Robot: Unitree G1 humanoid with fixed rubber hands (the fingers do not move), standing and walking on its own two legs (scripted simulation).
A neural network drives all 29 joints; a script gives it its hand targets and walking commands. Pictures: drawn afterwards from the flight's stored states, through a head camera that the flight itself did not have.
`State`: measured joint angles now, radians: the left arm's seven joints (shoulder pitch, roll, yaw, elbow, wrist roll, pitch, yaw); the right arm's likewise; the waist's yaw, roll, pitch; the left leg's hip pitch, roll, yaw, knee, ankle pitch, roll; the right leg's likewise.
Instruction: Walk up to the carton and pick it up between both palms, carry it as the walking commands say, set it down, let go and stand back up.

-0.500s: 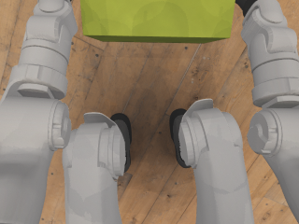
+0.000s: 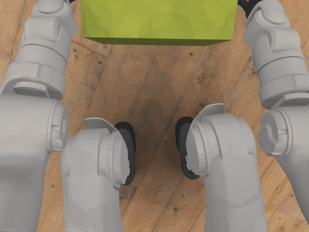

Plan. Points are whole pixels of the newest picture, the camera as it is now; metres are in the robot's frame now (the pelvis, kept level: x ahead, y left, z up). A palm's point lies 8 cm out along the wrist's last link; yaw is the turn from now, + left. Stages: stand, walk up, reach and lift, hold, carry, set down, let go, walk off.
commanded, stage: set down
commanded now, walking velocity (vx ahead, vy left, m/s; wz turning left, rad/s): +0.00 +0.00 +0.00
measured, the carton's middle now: (157, 3) +0.55 -0.04 -0.24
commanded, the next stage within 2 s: none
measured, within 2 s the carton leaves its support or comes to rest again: rests again in 0.34 s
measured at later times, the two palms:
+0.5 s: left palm (57, 0) +0.56 +0.16 -0.18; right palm (254, 1) +0.52 -0.22 -0.18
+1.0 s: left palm (57, 1) +0.56 +0.16 -0.18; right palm (254, 0) +0.52 -0.22 -0.18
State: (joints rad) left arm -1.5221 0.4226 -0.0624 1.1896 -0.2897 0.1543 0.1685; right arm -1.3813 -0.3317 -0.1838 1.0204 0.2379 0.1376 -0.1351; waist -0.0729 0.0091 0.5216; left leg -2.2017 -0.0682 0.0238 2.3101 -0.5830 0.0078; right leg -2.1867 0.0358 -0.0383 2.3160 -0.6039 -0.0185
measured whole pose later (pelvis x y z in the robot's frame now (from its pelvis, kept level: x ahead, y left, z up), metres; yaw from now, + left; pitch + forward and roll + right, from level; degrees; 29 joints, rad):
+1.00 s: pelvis +0.00 +0.00 -0.01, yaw +0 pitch +28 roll +0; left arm -1.51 0.43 -0.02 1.25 -0.27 0.09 0.09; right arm -1.45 -0.37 -0.15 1.17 0.22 0.08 -0.03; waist -0.07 0.01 0.52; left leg -2.23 -0.04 0.04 2.34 -0.59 0.03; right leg -2.22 0.00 -0.05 2.35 -0.61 -0.04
